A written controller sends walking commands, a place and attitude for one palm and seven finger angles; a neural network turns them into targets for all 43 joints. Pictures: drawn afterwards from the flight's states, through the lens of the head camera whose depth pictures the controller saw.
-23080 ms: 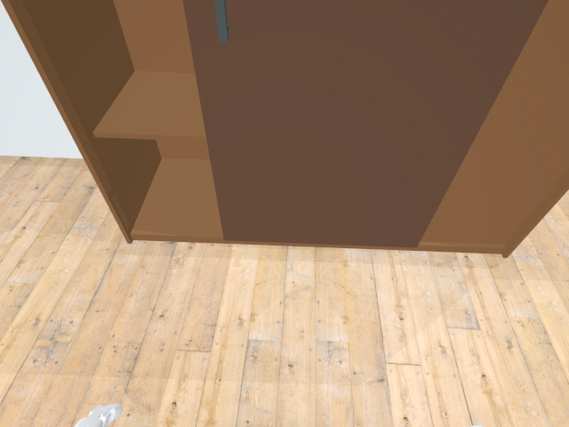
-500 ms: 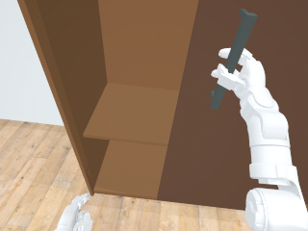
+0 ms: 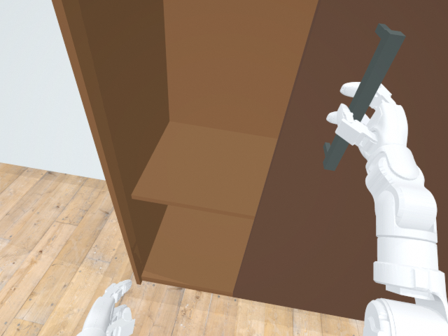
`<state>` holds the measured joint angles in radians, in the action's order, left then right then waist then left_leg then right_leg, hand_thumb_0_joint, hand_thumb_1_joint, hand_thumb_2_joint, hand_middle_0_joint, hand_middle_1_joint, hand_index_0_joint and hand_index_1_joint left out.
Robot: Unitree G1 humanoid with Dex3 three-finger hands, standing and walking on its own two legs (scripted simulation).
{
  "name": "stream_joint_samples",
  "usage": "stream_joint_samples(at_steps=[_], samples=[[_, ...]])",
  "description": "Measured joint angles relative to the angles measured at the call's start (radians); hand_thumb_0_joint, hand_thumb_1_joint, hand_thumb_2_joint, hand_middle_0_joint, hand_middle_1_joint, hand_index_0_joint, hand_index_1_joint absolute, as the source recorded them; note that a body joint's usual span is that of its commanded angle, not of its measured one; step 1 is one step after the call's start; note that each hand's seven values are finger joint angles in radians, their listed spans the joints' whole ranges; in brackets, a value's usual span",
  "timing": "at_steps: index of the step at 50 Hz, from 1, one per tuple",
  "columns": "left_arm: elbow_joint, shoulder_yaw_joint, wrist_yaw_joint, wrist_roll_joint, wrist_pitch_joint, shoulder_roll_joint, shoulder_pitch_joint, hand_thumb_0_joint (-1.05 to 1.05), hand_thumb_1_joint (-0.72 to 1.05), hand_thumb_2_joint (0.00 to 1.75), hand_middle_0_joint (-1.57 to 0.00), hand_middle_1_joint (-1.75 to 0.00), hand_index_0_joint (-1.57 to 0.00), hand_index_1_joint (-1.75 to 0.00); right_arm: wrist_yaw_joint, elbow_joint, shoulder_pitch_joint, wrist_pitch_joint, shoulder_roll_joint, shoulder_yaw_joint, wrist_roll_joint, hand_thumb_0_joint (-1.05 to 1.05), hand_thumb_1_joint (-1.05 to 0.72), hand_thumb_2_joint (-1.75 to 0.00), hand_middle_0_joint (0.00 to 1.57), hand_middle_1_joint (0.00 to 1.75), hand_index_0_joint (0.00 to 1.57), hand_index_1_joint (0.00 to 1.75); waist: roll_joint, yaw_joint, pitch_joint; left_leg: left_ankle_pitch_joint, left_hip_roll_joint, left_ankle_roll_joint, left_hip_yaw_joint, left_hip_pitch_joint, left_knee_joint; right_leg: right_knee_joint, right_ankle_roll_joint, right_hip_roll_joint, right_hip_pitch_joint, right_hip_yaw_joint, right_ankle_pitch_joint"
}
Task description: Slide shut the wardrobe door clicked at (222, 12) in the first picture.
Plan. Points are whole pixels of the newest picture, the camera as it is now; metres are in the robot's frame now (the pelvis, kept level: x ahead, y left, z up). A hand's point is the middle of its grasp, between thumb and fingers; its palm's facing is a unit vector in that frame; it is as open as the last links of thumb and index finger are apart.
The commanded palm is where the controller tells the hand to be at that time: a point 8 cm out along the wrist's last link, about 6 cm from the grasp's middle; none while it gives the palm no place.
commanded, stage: grip the handle and tug to test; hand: right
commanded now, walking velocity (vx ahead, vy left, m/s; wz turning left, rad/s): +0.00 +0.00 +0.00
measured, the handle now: (352, 105) +0.44 -0.16 +0.26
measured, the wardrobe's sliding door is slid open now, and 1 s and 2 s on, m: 0.41 0.41 0.33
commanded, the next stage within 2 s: tug the door sideways, standing still in 0.08 s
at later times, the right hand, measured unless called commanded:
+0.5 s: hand (342, 125) +0.39 -0.13 +0.25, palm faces +0.14 +0.99 -0.03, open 5.8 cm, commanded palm +0.37 -0.15 +0.25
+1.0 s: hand (333, 127) +0.40 -0.13 +0.24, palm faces +0.26 +0.96 -0.10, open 6.4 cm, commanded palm +0.38 -0.13 +0.24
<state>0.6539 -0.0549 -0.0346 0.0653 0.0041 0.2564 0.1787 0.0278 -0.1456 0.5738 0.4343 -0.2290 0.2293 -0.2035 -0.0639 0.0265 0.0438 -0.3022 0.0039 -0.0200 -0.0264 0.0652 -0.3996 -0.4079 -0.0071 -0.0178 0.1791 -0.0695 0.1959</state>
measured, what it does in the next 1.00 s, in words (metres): steps on the spot: left foot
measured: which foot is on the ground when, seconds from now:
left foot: down 0.00-0.74, up 0.76-0.88, down 0.90-1.00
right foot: down 0.00-1.00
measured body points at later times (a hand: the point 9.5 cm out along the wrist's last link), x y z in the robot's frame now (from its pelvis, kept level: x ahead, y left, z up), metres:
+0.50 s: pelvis +0.03 +0.00 +0.00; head +0.01 +0.03 +0.44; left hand +0.27 +0.20 -0.08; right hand +0.37 -0.18 +0.25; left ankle -0.05 +0.11 -0.74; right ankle +0.02 -0.12 -0.74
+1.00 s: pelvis -0.02 +0.04 -0.02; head +0.03 +0.07 +0.42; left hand +0.13 +0.24 -0.17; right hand +0.38 -0.18 +0.24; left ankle +0.02 +0.11 -0.74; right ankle +0.01 -0.10 -0.73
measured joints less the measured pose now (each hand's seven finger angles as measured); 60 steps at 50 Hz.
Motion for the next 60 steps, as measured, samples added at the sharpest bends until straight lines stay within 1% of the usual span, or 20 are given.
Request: stream_joint_samples(at_steps=[6,11,19,26,32,33,37,40,42,44,45,47,49,50,51,53,55,57,58,60], samples=[[-0.032,0.009,0.014,0.002,-0.006,0.009,-0.02,0.01,0.91,0.9,-0.2,-0.3,-0.2,-0.3,0.008,0.157,-0.099,0.036,0.005,0.005,0.002,-0.01,-0.77,-0.78,0.36,1.4,0.27,1.36,-0.005,-0.001,0.013,-0.021,-0.001,-0.001,0.01,0.004,-0.012,-0.01,0.003,0.0,0.0,-0.009,0.024],[-0.04,0.01,0.018,0.002,-0.013,0.015,-0.044,0.01,0.91,0.9,-0.2,-0.3,-0.2,-0.3,-0.001,0.245,-0.138,0.08,0.012,-0.004,-0.01,-0.01,-0.78,-0.78,0.34,1.4,0.25,1.33,-0.003,-0.014,0.023,-0.038,-0.004,0.001,0.003,0.003,-0.025,-0.025,0.003,0.003,0.002,-0.002,0.045],[0.002,0.02,0.011,0.0,-0.009,0.023,-0.086,0.01,0.91,0.9,-0.2,-0.3,-0.2,-0.3,0.034,0.225,-0.039,0.14,0.073,-0.097,0.013,0.0,-0.74,-0.83,0.37,1.4,0.3,1.36,0.007,-0.067,0.005,-0.049,-0.008,0.001,-0.047,-0.013,-0.051,-0.059,0.004,0.016,0.012,0.059,0.064],[0.005,0.015,0.022,-0.008,-0.012,-0.004,-0.109,0.01,0.91,0.9,-0.2,-0.3,-0.2,-0.3,0.076,0.135,0.035,0.109,0.114,-0.158,0.048,0.0,-0.74,-0.84,0.4,1.4,0.3,1.37,0.003,-0.08,-0.007,-0.055,-0.016,0.001,-0.049,-0.012,-0.069,-0.071,0.0,0.039,0.027,0.099,0.054],[0.01,0.002,0.039,-0.013,-0.009,-0.034,-0.104,0.01,0.91,0.9,-0.2,-0.3,-0.2,-0.3,0.089,0.039,0.102,0.057,0.125,-0.19,0.063,-0.01,-0.75,-0.83,0.4,1.4,0.27,1.38,0.001,-0.086,-0.027,-0.067,-0.025,0.005,-0.039,-0.008,-0.074,-0.085,-0.006,0.057,0.043,0.113,0.042],[0.004,-0.003,0.039,-0.016,-0.012,-0.037,-0.105,0.01,0.91,0.9,-0.2,-0.3,-0.2,-0.3,0.084,0.031,0.103,0.036,0.108,-0.194,0.061,-0.02,-0.75,-0.83,0.4,1.4,0.26,1.38,-0.003,-0.086,-0.033,-0.066,-0.024,0.01,-0.031,0.0,-0.08,-0.088,-0.007,0.056,0.048,0.108,0.041],[-0.029,-0.003,0.029,-0.036,-0.007,-0.061,-0.108,0.01,0.91,0.9,-0.2,-0.3,-0.2,-0.3,0.076,-0.021,0.089,-0.196,0.024,-0.204,0.079,-0.04,-0.73,-0.82,0.42,1.4,0.23,1.37,-0.009,-0.088,-0.081,-0.078,-0.02,0.019,0.016,0.085,-0.169,-0.112,-0.01,0.042,0.083,0.06,0.043],[-0.034,0.006,0.022,-0.045,-0.008,-0.078,-0.092,0.01,0.91,0.9,-0.2,-0.3,-0.2,-0.3,0.091,-0.034,0.101,-0.295,0.005,-0.174,0.081,-0.04,-0.74,-0.83,0.43,1.4,0.19,1.35,-0.003,-0.08,-0.137,-0.161,0.0,0.021,0.045,0.189,-0.343,-0.109,-0.007,0.035,0.091,0.044,0.029],[-0.025,0.013,0.023,-0.044,-0.013,-0.08,-0.07,0.01,0.91,0.9,-0.2,-0.3,-0.2,-0.3,0.098,-0.046,0.116,-0.336,0.004,-0.153,0.083,-0.04,-0.75,-0.84,0.44,1.4,0.18,1.34,-0.005,-0.073,-0.169,-0.203,0.013,0.02,0.043,0.235,-0.381,-0.106,0.001,0.029,0.093,0.053,0.018],[-0.011,0.017,0.024,-0.042,-0.021,-0.076,-0.047,0.01,0.91,0.9,-0.2,-0.3,-0.2,-0.3,0.099,-0.062,0.133,-0.365,-0.003,-0.131,0.09,-0.04,-0.75,-0.85,0.44,1.4,0.17,1.34,-0.011,-0.067,-0.198,-0.185,0.019,0.015,0.032,0.247,-0.324,-0.128,0.014,0.018,0.098,0.065,0.021],[-0.005,0.019,0.024,-0.039,-0.023,-0.072,-0.033,0.01,0.91,0.9,-0.2,-0.3,-0.2,-0.3,0.1,-0.074,0.145,-0.375,-0.006,-0.12,0.094,-0.04,-0.75,-0.85,0.45,1.4,0.16,1.34,-0.012,-0.067,-0.211,-0.136,0.018,0.013,0.024,0.238,-0.268,-0.15,0.022,0.013,0.102,0.07,0.031],[0.012,0.027,0.023,-0.029,-0.023,-0.056,-0.005,0.01,0.91,0.9,-0.2,-0.3,-0.2,-0.3,0.102,-0.108,0.164,-0.4,-0.001,-0.099,0.1,-0.04,-0.76,-0.86,0.45,1.4,0.15,1.34,-0.038,-0.06,-0.233,0.055,0.035,-0.01,-0.014,0.207,-0.214,-0.214,0.035,-0.011,0.112,0.095,0.065],[0.045,0.039,0.02,-0.024,-0.025,-0.038,0.021,0.01,0.91,0.9,-0.2,-0.3,-0.2,-0.3,0.104,-0.138,0.175,-0.415,0.016,-0.089,0.107,-0.03,-0.77,-0.86,0.45,1.4,0.13,1.33,-0.069,-0.043,-0.231,0.047,0.063,-0.049,-0.057,0.183,-0.198,-0.294,0.005,-0.035,0.141,0.123,0.117],[0.066,0.047,0.017,-0.022,-0.026,-0.035,0.031,0.01,0.91,0.9,-0.2,-0.3,-0.2,-0.3,0.103,-0.151,0.181,-0.422,0.023,-0.09,0.11,-0.03,-0.77,-0.86,0.45,1.4,0.13,1.33,-0.065,-0.039,-0.225,0.03,0.065,-0.062,-0.071,0.178,-0.193,-0.36,-0.006,-0.029,0.161,0.126,0.165],[0.085,0.056,0.014,-0.019,-0.025,-0.033,0.038,0.01,0.91,0.9,-0.2,-0.3,-0.2,-0.3,0.1,-0.162,0.187,-0.432,0.031,-0.094,0.112,-0.03,-0.78,-0.86,0.45,1.4,0.14,1.33,-0.051,-0.041,-0.222,0.021,0.063,-0.07,-0.08,0.173,-0.186,-0.437,-0.012,-0.017,0.18,0.125,0.202],[0.108,0.072,0.008,-0.016,-0.015,-0.028,0.052,0.01,0.91,0.9,-0.2,-0.3,-0.2,-0.3,0.097,-0.167,0.196,-0.446,0.038,-0.115,0.123,-0.03,-0.77,-0.87,0.45,1.4,0.14,1.32,-0.016,-0.061,-0.22,0.025,0.054,-0.076,-0.081,0.166,-0.165,-0.535,-0.02,0.008,0.194,0.109,0.232],[0.107,0.082,0.003,-0.016,-0.003,-0.021,0.061,0.01,0.91,0.9,-0.2,-0.3,-0.2,-0.3,0.099,-0.165,0.204,-0.457,0.037,-0.144,0.133,-0.03,-0.77,-0.86,0.46,1.4,0.14,1.31,0.023,-0.078,-0.222,0.032,0.041,-0.077,-0.077,0.167,-0.156,-0.451,-0.028,0.017,0.153,0.076,0.207],[0.09,0.088,0.002,-0.016,0.006,-0.009,0.061,0.01,0.91,0.9,-0.2,-0.3,-0.2,-0.3,0.103,-0.162,0.22,-0.467,0.029,-0.171,0.136,-0.03,-0.77,-0.86,0.46,1.4,0.14,1.3,0.053,-0.082,-0.218,0.01,0.027,-0.074,-0.082,0.2,-0.212,-0.215,-0.019,0.013,0.063,0.048,0.057],[0.082,0.098,0.004,-0.016,0.009,-0.008,0.047,0.01,0.91,0.9,-0.2,-0.3,-0.2,-0.3,0.104,-0.163,0.233,-0.474,0.018,-0.181,0.131,-0.04,-0.77,-0.86,0.46,1.4,0.14,1.29,0.071,-0.081,-0.23,-0.007,0.015,-0.061,-0.071,0.234,-0.285,-0.162,-0.002,0.022,0.034,0.044,0.083],[0.06,0.116,0.02,-0.013,0.006,-0.009,0.01,0.01,0.91,0.9,-0.2,-0.3,-0.2,-0.3,0.1,-0.168,0.257,-0.489,0.007,-0.188,0.122,-0.04,-0.77,-0.86,0.46,1.4,0.14,1.28,0.085,-0.081,-0.274,-0.08,0.018,-0.041,-0.007,0.307,-0.489,-0.154,0.011,0.035,0.017,0.05,0.101]])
